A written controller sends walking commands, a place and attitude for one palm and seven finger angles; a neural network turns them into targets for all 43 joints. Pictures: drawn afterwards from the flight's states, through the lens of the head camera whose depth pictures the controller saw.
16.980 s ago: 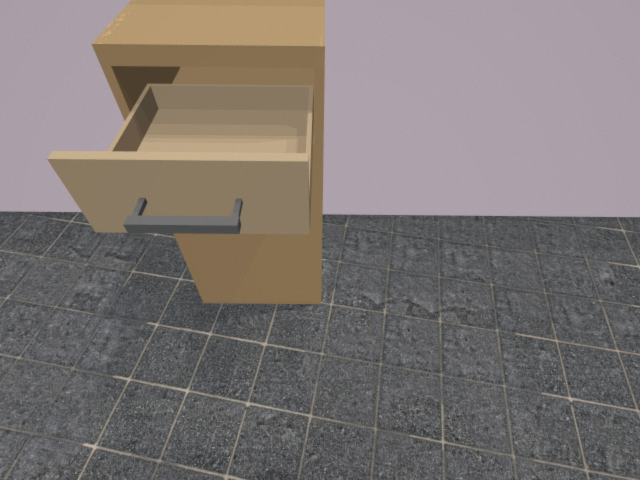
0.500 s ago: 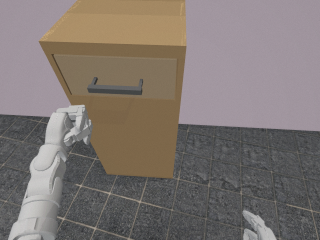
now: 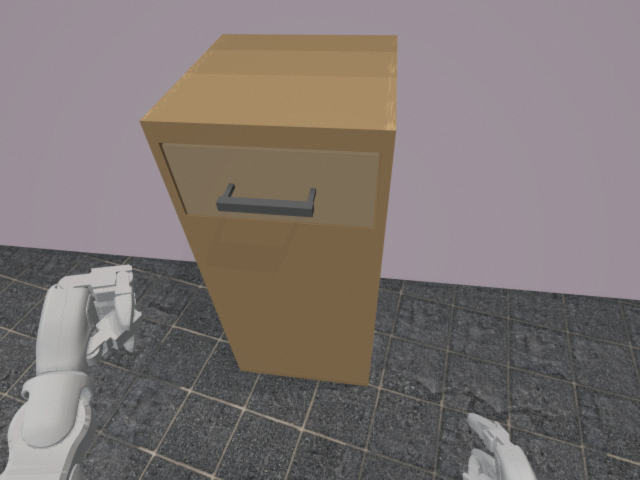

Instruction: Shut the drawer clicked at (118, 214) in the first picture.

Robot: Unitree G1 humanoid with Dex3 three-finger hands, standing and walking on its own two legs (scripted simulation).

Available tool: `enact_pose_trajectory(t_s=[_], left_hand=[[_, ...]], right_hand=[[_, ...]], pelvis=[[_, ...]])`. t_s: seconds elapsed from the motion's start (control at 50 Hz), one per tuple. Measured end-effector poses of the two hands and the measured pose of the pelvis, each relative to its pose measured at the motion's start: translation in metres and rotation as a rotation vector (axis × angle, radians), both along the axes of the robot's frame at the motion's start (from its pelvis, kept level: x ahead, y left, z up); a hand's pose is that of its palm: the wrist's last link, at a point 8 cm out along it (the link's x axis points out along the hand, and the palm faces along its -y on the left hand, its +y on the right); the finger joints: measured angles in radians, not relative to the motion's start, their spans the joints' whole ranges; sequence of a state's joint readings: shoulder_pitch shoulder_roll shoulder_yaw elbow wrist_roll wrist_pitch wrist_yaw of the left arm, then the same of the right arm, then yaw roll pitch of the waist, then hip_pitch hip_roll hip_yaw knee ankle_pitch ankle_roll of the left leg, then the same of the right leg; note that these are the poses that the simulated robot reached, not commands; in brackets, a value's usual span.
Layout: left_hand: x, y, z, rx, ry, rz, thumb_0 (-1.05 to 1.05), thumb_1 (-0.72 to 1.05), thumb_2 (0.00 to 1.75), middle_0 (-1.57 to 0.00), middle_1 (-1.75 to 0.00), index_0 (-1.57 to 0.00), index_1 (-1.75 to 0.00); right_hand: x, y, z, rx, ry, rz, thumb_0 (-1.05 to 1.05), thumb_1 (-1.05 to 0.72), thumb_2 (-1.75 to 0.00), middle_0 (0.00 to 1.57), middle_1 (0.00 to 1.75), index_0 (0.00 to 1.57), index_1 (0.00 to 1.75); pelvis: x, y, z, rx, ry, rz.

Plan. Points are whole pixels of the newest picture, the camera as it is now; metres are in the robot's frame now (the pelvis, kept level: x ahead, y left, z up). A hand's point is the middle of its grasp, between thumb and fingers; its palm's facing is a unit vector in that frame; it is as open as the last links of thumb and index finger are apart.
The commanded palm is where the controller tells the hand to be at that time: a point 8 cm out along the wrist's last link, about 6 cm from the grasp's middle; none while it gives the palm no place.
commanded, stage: draw the hand back to the body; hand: left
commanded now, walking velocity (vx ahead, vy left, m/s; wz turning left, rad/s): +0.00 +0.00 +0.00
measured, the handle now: (268, 199) +0.57 +0.16 +0.03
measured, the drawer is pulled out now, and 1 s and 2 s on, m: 0.00 0.00 0.00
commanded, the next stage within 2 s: step back with the hand held close in 0.42 s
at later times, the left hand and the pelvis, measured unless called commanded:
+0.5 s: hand (88, 366) +0.18 +0.23 +0.16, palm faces +0.39 -0.84 -0.38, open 3.3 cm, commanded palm +0.13 +0.28 +0.17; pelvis +0.00 -0.01 +0.00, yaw +0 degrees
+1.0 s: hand (73, 381) +0.16 +0.24 +0.15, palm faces +0.26 -0.82 -0.52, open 3.3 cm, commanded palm +0.10 +0.29 +0.17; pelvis -0.03 +0.01 -0.01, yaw -1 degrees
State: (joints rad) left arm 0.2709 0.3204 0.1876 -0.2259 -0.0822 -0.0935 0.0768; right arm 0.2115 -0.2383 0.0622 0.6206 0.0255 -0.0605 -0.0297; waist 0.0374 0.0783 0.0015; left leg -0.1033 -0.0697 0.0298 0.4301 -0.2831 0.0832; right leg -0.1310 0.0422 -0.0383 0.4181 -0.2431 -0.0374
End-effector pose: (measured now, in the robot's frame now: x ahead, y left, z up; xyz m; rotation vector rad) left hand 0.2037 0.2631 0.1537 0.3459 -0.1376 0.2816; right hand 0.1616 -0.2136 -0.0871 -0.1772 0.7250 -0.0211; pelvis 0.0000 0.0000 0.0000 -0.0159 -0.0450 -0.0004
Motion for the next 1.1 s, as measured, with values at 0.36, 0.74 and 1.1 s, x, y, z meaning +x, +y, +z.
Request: enact_pose_trajectory(t_s=[0.36,0.74,1.1], left_hand=[[-0.07,0.013,0.029,0.121,-0.035,0.11,0.02,0.89,0.9,-1.41,-1.6,-1.41,-1.6],[-0.049,0.014,0.041,0.206,-0.097,0.045,0.01,0.89,0.9,-1.41,-1.6,-1.41,-1.6],[-0.091,0.028,0.031,0.271,-0.071,-0.001,0.02,0.88,0.9,-1.41,-1.6,-1.41,-1.6]], right_hand=[[0.023,-0.006,0.014,-0.018,-0.089,0.014,0.01,-0.9,-0.9,0.2,0.3,0.2,0.3],[-0.01,-0.023,0.007,-0.039,-0.006,-0.067,0.01,-0.9,-0.9,0.21,0.3,0.21,0.3],[-0.048,-0.018,0.012,-0.11,0.0,-0.111,0.01,-0.9,-0.9,0.2,0.3,0.2,0.3]], pelvis=[[0.003,-0.002,0.0,-0.003,-0.023,0.007],[-0.01,-0.005,0.0,-0.001,0.03,-0.022],[-0.044,0.013,-0.009,0.023,0.051,-0.007]])
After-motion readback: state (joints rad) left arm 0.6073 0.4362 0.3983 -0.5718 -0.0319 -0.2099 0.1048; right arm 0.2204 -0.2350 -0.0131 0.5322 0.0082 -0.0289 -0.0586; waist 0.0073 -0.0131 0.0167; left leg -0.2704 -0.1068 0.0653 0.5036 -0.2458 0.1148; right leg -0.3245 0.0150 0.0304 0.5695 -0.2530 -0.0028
